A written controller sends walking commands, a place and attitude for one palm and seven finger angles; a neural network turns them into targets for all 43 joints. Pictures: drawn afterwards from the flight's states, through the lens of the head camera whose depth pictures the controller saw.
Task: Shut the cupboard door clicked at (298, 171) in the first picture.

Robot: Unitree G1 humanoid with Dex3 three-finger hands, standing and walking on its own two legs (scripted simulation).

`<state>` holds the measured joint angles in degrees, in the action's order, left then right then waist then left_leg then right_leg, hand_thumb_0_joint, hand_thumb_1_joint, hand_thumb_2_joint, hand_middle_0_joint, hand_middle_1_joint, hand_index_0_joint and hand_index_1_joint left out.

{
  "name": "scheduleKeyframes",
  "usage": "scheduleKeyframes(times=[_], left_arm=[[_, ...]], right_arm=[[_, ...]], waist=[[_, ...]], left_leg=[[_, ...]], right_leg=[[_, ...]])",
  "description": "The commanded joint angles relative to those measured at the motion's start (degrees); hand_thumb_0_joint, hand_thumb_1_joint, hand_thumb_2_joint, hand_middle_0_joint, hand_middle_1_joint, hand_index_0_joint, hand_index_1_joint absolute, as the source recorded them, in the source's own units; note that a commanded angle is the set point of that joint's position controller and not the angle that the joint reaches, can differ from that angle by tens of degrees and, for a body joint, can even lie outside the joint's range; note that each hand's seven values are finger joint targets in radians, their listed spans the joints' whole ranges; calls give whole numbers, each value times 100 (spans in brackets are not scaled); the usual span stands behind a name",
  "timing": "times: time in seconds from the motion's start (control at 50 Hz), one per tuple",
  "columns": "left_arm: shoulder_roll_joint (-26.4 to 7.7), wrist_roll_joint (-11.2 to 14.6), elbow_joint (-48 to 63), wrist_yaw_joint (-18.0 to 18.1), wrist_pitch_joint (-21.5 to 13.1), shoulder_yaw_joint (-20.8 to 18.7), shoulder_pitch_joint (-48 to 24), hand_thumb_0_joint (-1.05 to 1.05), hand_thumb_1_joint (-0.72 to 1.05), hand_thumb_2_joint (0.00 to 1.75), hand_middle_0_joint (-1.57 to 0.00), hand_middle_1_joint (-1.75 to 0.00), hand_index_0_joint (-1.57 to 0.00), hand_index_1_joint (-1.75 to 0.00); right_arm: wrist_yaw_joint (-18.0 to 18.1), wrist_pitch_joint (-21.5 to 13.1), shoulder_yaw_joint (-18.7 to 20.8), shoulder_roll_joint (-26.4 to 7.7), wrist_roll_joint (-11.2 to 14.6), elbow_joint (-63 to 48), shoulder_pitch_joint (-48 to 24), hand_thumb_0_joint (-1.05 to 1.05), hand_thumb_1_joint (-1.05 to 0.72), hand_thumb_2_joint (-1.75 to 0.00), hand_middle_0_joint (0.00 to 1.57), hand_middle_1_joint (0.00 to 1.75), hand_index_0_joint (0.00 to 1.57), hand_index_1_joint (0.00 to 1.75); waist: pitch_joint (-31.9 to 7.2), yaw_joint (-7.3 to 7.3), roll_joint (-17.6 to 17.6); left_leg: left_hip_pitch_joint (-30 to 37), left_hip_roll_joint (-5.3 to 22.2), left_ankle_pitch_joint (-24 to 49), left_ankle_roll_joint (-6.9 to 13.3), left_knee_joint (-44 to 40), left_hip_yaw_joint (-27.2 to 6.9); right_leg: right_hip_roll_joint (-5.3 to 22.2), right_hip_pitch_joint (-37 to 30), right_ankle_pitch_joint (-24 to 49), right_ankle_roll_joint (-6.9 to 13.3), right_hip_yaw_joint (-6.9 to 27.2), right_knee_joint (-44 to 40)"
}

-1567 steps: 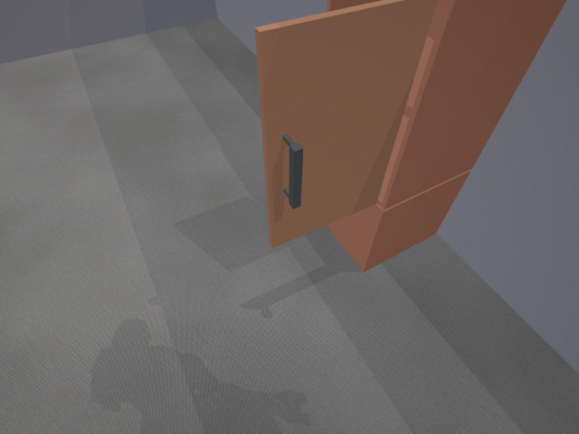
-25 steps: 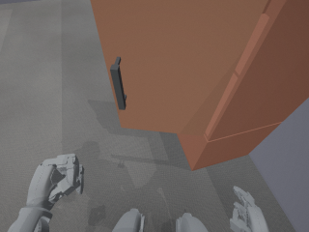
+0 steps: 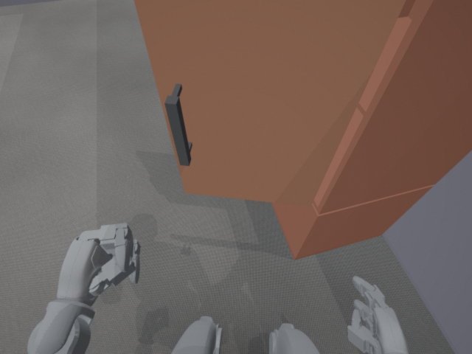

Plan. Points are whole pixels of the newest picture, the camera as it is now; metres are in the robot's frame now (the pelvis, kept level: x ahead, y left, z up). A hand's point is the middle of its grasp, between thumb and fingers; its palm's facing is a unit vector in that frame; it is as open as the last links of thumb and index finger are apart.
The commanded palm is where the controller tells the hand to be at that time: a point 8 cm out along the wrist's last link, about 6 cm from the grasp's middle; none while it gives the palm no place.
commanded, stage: bring the fist close to the handle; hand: left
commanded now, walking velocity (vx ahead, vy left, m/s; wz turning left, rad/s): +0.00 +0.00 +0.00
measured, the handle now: (181, 127) +0.52 +0.15 +0.05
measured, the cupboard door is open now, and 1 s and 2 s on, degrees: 67 67 60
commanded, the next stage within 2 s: push the door shut along its arc in 1.22 s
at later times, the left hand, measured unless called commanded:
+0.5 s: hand (166, 202) +0.34 +0.14 +0.06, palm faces -0.06 -1.00 -0.03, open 3.1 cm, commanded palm +0.33 +0.20 +0.06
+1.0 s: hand (178, 164) +0.42 +0.14 +0.06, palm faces -0.04 -1.00 -0.02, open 3.1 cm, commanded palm +0.39 +0.20 +0.06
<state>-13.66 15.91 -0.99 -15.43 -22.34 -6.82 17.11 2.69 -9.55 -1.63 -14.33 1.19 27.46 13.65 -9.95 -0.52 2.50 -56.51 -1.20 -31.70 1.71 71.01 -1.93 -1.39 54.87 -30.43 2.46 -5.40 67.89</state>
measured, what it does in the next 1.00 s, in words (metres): stands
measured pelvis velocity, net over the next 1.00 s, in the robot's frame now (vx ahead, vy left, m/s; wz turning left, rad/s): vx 0.00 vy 0.00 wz -0.03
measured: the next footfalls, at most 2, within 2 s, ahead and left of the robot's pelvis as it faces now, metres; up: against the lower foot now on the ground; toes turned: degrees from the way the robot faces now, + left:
none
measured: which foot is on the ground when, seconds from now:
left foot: down 0.00-1.00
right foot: down 0.00-1.00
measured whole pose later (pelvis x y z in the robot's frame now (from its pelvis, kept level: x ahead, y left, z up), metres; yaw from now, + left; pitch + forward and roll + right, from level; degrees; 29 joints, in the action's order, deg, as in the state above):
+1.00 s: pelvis +0.00 +0.00 +0.01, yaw -2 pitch +20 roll -1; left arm -14.4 9.2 -46.0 -9.0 -25.9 -12.3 -29.0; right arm 0.2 -1.9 -0.4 -14.6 0.7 35.1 17.1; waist -9.0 4.1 1.4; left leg -57.2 -0.7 -29.0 1.8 66.2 0.8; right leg -1.8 57.3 -27.6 2.3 -2.6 64.9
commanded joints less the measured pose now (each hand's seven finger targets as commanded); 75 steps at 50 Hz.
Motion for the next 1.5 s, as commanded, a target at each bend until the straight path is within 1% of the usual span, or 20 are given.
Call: scheduleKeyframes(times=[0.0,0.06,0.16,0.36,0.42,0.54,0.6,0.68,0.76,0.8,0.86,0.9,0.94,1.04,1.18,1.26,1.32,1.36,1.42,1.48], left_arm=[[-637,21,975,68,-255,-310,-992,0,90,90,-130,-150,-130,-150],[-677,-70,919,181,-136,-293,-1431,0,90,90,-130,-150,-130,-150],[-553,-213,336,416,-45,-194,-2114,0,90,90,-130,-150,-130,-150],[-512,-394,-506,634,-259,-188,-3310,0,90,90,-130,-150,-130,-150],[-534,-405,-903,683,-326,-259,-3625,0,90,90,-130,-150,-130,-150],[-767,-431,-1449,693,-487,-493,-4294,0,90,90,-130,-150,-130,-150],[-592,-453,-1744,654,-543,-312,-4856,0,90,90,-130,-150,-130,-150],[-723,-489,-2412,670,-580,-456,-5520,0,90,90,-130,-150,-130,-150],[-982,-535,-2820,665,-693,-691,-5960,0,90,90,-130,-150,-130,-150],[-872,-574,-3116,657,-725,-544,-6489,0,90,90,-130,-150,-130,-150],[-1031,-594,-3326,675,-764,-772,-6209,0,90,90,-130,-150,-130,-150],[-841,-566,-3368,653,-753,-644,-6219,0,90,90,-130,-150,-130,-150],[-1206,-560,-3576,659,-738,-978,-6074,0,90,90,-130,-150,-130,-150],[-1235,-560,-3198,638,-904,-985,-6164,0,90,90,-130,-150,-130,-150],[-983,-555,-3243,560,-991,-675,-6574,0,90,90,-130,-150,-130,-150],[-983,-556,-3129,560,-1012,-666,-6567,0,90,90,-130,-150,-130,-150],[-926,-549,-3371,569,-940,-681,-6216,0,90,90,-130,-150,-130,-150],[-1060,-608,-3592,518,-918,-685,-6697,0,90,90,-130,-150,-130,-150],[-1328,-649,-3808,446,-960,-831,-7209,0,90,90,-130,-150,-130,-150],[-1199,-657,-3939,329,-1032,-626,-7875,0,90,90,-130,-150,-130,-150]], right_arm=[[68,-281,358,-752,43,-776,-69,0,-90,-90,20,30,20,30],[53,-222,339,-751,42,-732,-63,0,-90,-90,20,30,20,30],[23,-129,326,-743,34,-631,-53,0,-90,-90,20,30,20,30],[-67,79,380,-750,-3,-369,71,0,-90,-90,20,30,20,30],[-87,148,385,-751,6,-291,96,0,-90,-90,20,30,20,30],[-82,261,421,-781,-6,-138,221,0,-90,-90,20,30,20,30],[-99,297,420,-761,3,-28,259,0,-90,-90,20,30,20,30],[-87,359,431,-793,1,102,353,0,-90,-90,20,30,20,30],[-105,407,438,-814,-29,186,459,0,-90,-90,20,30,20,30],[-113,435,424,-803,-21,245,486,0,-90,-90,20,30,20,30],[-156,483,454,-859,-34,180,573,0,-90,-90,20,30,20,30],[-194,512,457,-831,-33,166,612,0,-90,-90,20,30,20,30],[-182,571,452,-878,-47,155,705,0,-90,-90,20,30,20,30],[-184,616,469,-859,-50,101,711,0,-90,-90,20,30,20,30],[-160,620,482,-855,-27,271,706,0,-90,-90,20,30,20,30],[-164,594,494,-879,-36,265,694,0,-90,-90,20,30,20,30],[-198,621,497,-887,-35,254,691,0,-90,-90,20,30,20,30],[-177,641,468,-901,-24,313,698,0,-90,-90,20,30,20,30],[-131,667,449,-913,-25,335,693,0,-90,-90,20,30,20,30],[-116,638,435,-914,-30,399,712,0,-90,-90,20,30,20,30]], waist=[[-1350,167,-34],[-1486,153,113],[-1375,205,-118],[-1745,239,-105],[-1586,267,-208],[-1893,265,-142],[-1817,385,-178],[-1797,475,-307],[-2117,444,-169],[-1907,569,-67],[-2228,394,-73],[-2203,443,-104],[-2138,398,-426],[-2277,378,-172],[-2026,591,-136],[-2279,500,165],[-2113,472,-97],[-1863,595,-155],[-1918,648,-200],[-2154,763,218]], left_leg=[[745,40,1200,3,-1119,-143],[934,49,1411,-10,-1216,-160],[911,51,1329,-4,-1307,-148],[1176,66,1840,-20,-1339,-64],[1079,65,1675,-23,-1388,-24],[1143,62,1905,-19,-1330,16],[1133,78,1816,-26,-1332,16],[984,70,1591,-2,-1279,23],[1020,60,1723,-17,-1240,29],[966,68,1521,-21,-1256,17],[1119,64,1681,-32,-1306,-8],[1071,59,1729,-24,-1314,36],[789,47,1716,11,-1295,51],[911,46,1762,15,-1305,92],[1085,89,1588,0,-1341,30],[1447,102,1830,-49,-1369,-48],[1347,107,1802,-52,-1393,-44],[1149,100,1620,-23,-1350,-58],[1023,86,1419,-1,-1284,-63],[1396,102,1603,-40,-1230,-162]], right_leg=[[15,-1155,905,-62,488,-1078],[13,-1226,1162,-45,423,-1042],[29,-1255,1116,-62,423,-1131],[65,-1472,1815,-66,468,-1082],[67,-1473,1701,-78,498,-1163],[59,-1663,2044,-73,584,-1129],[73,-1522,1997,-100,575,-1154],[74,-1415,1790,-118,629,-1205],[73,-1493,1959,-103,650,-1133],[60,-1252,1726,-110,632,-1166],[39,-1370,1820,-74,596,-1118],[45,-1433,1927,-96,590,-1150],[33,-1658,2002,-102,644,-1160],[33,-1680,2059,-100,680,-1154],[27,-1302,1804,-114,608,-1207],[21,-1194,1895,-64,526,-1121],[4,-1209,1856,-76,493,-1165],[9,-1090,1756,-87,521,-1161],[22,-1083,1576,-89,589,-1168],[16,-753,1611,-60,522,-1050]])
